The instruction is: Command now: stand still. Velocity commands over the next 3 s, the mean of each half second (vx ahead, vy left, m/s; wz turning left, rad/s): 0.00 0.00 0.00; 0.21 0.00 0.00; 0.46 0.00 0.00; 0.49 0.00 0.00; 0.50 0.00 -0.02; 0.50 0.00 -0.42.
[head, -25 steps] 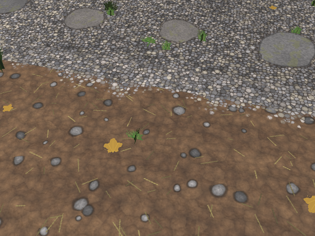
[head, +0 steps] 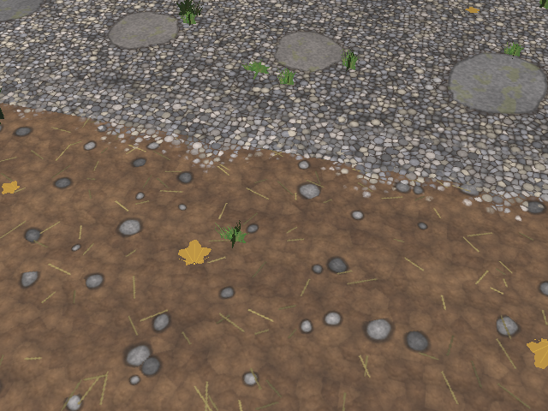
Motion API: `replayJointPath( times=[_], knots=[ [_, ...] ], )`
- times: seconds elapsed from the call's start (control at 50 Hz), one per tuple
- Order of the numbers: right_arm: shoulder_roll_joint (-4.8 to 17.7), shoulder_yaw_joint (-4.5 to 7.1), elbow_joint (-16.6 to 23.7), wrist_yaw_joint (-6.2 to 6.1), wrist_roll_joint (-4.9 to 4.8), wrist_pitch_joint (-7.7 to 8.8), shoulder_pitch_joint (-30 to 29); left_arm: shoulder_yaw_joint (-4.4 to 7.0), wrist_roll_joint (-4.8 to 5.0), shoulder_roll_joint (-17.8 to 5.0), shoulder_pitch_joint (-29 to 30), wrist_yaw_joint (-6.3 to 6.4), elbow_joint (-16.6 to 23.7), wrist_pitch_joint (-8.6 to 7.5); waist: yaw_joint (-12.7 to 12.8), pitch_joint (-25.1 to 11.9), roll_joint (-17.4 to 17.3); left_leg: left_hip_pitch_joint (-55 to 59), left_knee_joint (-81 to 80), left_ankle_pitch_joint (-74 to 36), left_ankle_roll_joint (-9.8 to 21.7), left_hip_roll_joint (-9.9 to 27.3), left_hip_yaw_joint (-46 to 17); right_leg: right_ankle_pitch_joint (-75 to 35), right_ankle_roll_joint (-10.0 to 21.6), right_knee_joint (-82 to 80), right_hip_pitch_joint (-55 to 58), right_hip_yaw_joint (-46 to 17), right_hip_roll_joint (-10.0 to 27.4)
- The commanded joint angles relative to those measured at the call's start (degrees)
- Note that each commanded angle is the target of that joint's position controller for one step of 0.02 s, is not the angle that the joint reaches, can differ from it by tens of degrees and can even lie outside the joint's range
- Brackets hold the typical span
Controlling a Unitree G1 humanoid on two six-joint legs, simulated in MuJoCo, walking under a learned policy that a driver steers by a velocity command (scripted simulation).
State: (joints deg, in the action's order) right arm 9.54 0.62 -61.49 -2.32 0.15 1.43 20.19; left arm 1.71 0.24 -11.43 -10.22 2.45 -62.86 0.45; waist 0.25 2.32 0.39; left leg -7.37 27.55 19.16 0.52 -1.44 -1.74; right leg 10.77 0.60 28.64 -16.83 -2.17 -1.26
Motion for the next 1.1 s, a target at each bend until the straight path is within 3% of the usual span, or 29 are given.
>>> replayJointPath(
  times=[0.02,0.6,0.62,0.66,0.68,0.72,0.74,0.76,0.8,0.84,0.86,0.88,0.9,0.92,0.94,0.96,0.98,1.02,1.06,1.1],
  knots=[
    [4.8,0.82,0.5,-0.15,-0.02,0.24,5.4,0.85,0.01,-5.6,-1.2,0.17,1.5,-0.36,0.0,0.9,-0.6,-8.9,-6.4,-5.8,1.0,1.9,-1.3,-5.0,2.2,-3.7,6.8,-2.3,2.4],
    [3.7,0.93,0.4,-0.2,-0.12,0.44,7.3,0.79,0.11,-4.8,-2.6,0.21,1.4,-0.48,0.0,1.4,-0.7,-9.1,-6.1,-6.0,1.0,2.0,-1.1,-5.7,2.1,-3.0,6.8,-2.2,2.2],
    [3.1,0.81,-0.3,-0.22,-0.13,0.38,8.6,0.59,0.05,-4.0,-3.5,0.2,0.8,-0.44,-0.1,0.1,-0.9,-8.6,-6.7,-0.3,1.2,1.6,-0.7,0.4,2.1,-3.1,7.4,-1.5,1.6],
    [5.2,1.51,0.2,-0.52,-0.66,0.17,8.2,1.01,0.57,-4.9,-3.9,0.28,0.7,-0.51,-0.3,2.9,-2.5,-10.8,-7.3,16.0,3.6,1.8,-2.3,18.9,2.6,-0.5,3.1,0.7,-0.9],
    [6.0,1.78,0.9,-0.66,-0.96,0.33,8.4,1.1,0.68,-5.1,-3.1,0.19,1.2,-0.99,-0.9,5.1,-3.1,-11.7,-8.6,22.9,5.4,3.5,-5.0,24.3,3.0,1.0,-0.7,0.8,-1.1],
    [9.0,2.73,0.9,-0.59,-1.79,1.5,11.6,0.68,1.23,-3.3,1.0,-0.59,3.4,-3.13,-3.1,8.2,-7.8,-7.9,-15.4,29.0,10.4,11.7,-16.6,18.4,2.5,8.6,-9.0,3.1,-1.5],
    [11.3,3.56,1.4,-0.48,-1.94,2.08,10.3,0.51,1.44,-2.7,2.6,-1.15,4.3,-4.26,-3.0,10.1,-10.9,-5.6,-18.5,27.6,13.0,17.2,-23.4,12.1,2.5,14.0,-13.3,4.3,-0.3],
    [11.4,3.76,1.9,-0.33,-1.69,2.53,9.5,0.55,1.42,-3.2,3.6,-1.65,5.0,-5.17,-3.0,11.1,-10.3,-4.9,-19.1,23.9,14.4,19.8,-26.1,12.0,3.2,16.9,-16.0,3.0,1.8],
    [9.8,3.46,2.8,0.32,-1.65,3.09,7.9,0.68,1.99,-3.7,3.3,-2.44,5.8,-6.53,-1.7,10.9,-8.7,-1.7,-17.0,13.6,13.0,18.8,-22.4,15.5,4.3,13.3,-16.3,2.9,3.3],
    [10.0,3.41,3.8,0.82,-2.18,2.59,5.1,1.33,2.28,-3.9,-3.3,-2.87,3.2,-7.12,2.0,7.8,-7.7,-7.2,-12.4,6.3,9.1,13.2,-13.4,7.9,4.0,1.1,0.2,6.9,0.3],
    [10.4,3.41,4.5,0.93,-1.95,2.59,4.3,2.33,1.98,-5.1,-9.4,-2.86,0.8,-6.91,4.2,4.5,-7.1,-11.4,-7.8,-2.5,7.9,10.3,-10.1,3.5,3.4,0.6,10.8,7.3,-2.0],
    [9.6,3.02,5.8,1.04,-1.77,3.01,1.5,3.55,1.76,-7.7,-17.8,-2.78,-1.1,-6.74,8.2,1.0,-1.8,-16.9,5.3,-11.7,5.4,6.3,-4.9,4.9,5.4,-3.2,20.4,-1.2,2.8],
    [4.9,1.89,7.9,1.01,-1.59,4.03,1.7,5.24,1.69,-14.7,-26.7,-2.7,-2.0,-6.64,9.9,-3.9,14.9,-29.2,27.4,-4.3,1.0,-1.3,3.3,11.5,12.9,-13.2,30.9,-25.8,16.7],
    [4.5,1.8,8.8,1.07,-2.3,5.09,1.1,3.74,0.38,-11.6,-26.3,-3.13,-2.1,-7.19,8.1,-4.6,14.3,-35.3,41.2,10.5,1.6,-1.8,-2.9,14.9,17.0,-19.7,29.4,-42.2,23.7],
    [6.2,2.21,9.3,1.53,-3.29,5.6,0.2,2.53,0.31,-8.5,-19.3,-3.14,-0.1,-7.67,4.6,1.0,7.7,-39.7,47.2,7.4,3.6,2.5,-5.3,16.2,15.7,-18.9,24.5,-36.7,24.1],
    [6.7,2.3,9.2,1.95,-3.22,5.85,-0.7,1.71,0.31,-6.5,-14.0,-3.43,1.9,-7.8,2.9,2.8,4.2,-39.3,46.9,1.5,4.8,5.4,-4.6,14.5,13.5,-19.4,20.7,-28.1,20.9],
    [7.0,2.73,9.1,1.96,-2.61,5.96,-1.4,1.27,0.21,-6.3,-11.2,-3.76,3.0,-7.63,1.7,4.0,2.2,-38.6,43.6,-3.2,5.1,7.3,-3.5,9.8,11.8,-20.3,17.9,-21.7,18.3],
    [8.4,3.8,9.1,2.21,-1.85,5.31,-2.1,0.38,-0.17,-4.5,-11.7,-3.73,3.0,-6.9,0.8,3.5,3.3,-34.5,38.4,-7.7,4.3,9.0,-1.3,-1.5,9.2,-21.1,15.4,-11.7,13.6],
    [6.7,3.63,9.6,2.59,-1.56,4.53,-3.8,0.33,-0.28,-5.7,-15.1,-3.08,2.2,-6.43,1.0,3.3,3.4,-35.2,35.7,-10.1,2.6,9.1,0.8,-9.7,9.7,-21.4,15.3,-7.7,12.5],
    [5.8,3.22,12.2,2.57,-1.38,4.2,-9.5,0.46,-0.49,-7.5,-16.1,-2.34,2.5,-6.12,1.6,4.5,2.6,-37.6,29.2,-13.2,1.0,9.2,1.5,-13.1,10.6,-22.4,14.6,-6.2,12.9]
  ],
)
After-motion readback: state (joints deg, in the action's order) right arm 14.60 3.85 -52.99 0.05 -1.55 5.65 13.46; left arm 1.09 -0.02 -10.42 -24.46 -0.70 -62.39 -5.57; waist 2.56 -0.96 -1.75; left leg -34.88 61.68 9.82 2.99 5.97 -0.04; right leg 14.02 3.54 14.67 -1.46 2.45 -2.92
